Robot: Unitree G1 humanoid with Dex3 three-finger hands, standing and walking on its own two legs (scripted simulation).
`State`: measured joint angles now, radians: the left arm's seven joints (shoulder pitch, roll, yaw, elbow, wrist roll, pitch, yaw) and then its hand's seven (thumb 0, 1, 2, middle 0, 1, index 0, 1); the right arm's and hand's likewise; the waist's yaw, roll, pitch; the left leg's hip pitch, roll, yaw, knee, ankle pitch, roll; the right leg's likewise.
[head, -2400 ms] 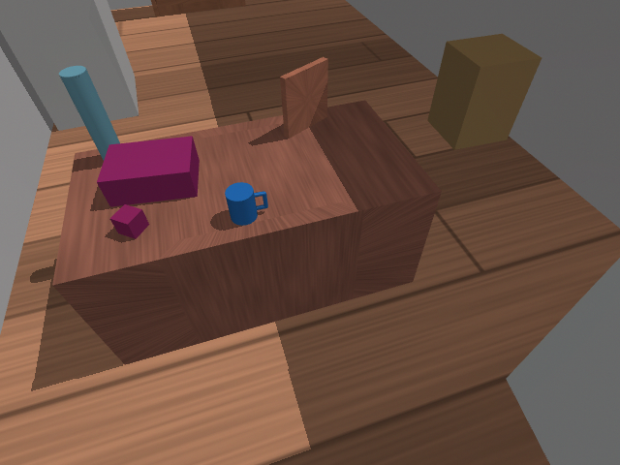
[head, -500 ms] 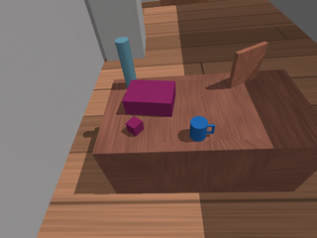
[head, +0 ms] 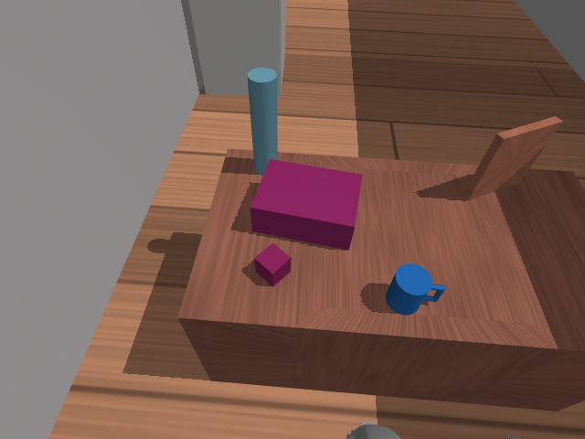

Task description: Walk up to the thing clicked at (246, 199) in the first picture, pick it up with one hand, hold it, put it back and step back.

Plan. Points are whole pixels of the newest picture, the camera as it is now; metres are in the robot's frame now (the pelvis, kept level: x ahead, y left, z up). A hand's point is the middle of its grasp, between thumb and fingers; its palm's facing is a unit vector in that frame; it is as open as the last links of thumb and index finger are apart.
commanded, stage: walk up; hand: right
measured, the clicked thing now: (415, 290) +0.46 -0.25 -0.24
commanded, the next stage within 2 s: stand in 1.26 s
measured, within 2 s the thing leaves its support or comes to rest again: neither
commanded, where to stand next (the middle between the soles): +0.08 -0.01 m, yaw -2 degrees
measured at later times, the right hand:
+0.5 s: hand out of the picture +0.09 -0.27 -0.15, palm faces -0.04 +0.93 -0.36, open 7.4 cm
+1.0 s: hand out of the picture +0.12 -0.27 -0.14, palm faces -0.02 +0.94 -0.33, open 7.4 cm
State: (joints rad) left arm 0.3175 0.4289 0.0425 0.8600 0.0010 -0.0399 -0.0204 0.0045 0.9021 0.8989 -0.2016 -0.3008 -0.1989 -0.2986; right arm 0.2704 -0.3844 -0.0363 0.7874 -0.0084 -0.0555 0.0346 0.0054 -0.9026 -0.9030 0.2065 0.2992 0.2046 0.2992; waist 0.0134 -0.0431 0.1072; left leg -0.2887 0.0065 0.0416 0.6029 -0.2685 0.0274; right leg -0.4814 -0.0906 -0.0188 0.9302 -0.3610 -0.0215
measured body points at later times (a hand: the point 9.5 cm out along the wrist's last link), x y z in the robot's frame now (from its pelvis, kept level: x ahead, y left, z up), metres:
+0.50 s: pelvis +0.02 -0.02 +0.00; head +0.05 -0.01 +0.45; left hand +0.14 +0.28 -0.12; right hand +0.09 -0.32 -0.12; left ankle +0.03 +0.11 -0.73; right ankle +0.09 -0.14 -0.73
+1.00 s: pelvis +0.03 -0.02 +0.02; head +0.04 -0.03 +0.47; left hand +0.10 +0.28 -0.12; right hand +0.12 -0.32 -0.11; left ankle +0.03 +0.11 -0.73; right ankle +0.09 -0.14 -0.73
